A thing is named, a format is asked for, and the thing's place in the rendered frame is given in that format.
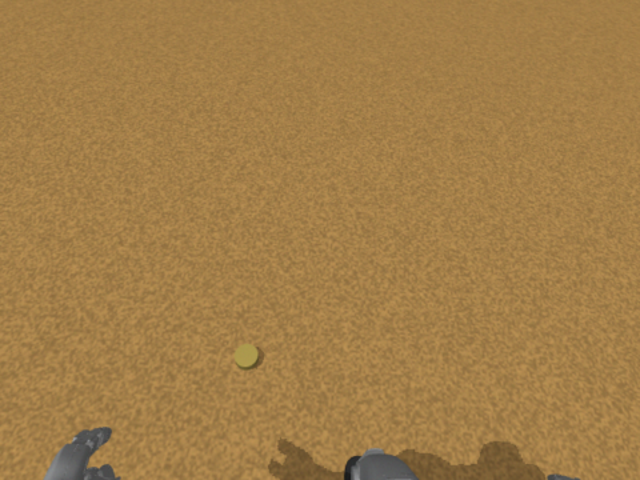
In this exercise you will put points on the tin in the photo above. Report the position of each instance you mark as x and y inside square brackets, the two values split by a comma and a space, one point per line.
[246, 356]

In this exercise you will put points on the right robot foot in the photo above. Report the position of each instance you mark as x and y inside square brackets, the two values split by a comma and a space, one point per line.
[351, 462]

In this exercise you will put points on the left robot hand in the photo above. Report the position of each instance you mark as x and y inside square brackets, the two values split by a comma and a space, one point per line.
[71, 461]

